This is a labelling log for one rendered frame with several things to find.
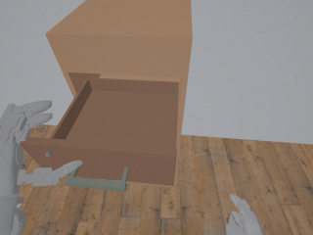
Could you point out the drawer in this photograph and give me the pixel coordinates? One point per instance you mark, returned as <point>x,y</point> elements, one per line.
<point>112,124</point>

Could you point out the robot left forearm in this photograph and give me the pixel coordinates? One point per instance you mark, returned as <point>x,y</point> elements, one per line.
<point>12,218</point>

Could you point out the right robot hand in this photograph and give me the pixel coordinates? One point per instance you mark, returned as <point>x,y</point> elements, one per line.
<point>248,223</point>

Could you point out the left robot hand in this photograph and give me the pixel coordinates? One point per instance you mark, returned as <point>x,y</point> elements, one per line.
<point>16,124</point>

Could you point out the handle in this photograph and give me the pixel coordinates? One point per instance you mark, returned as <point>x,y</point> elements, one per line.
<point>98,183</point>

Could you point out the cabinet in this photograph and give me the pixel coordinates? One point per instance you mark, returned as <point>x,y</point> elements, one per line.
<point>127,39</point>

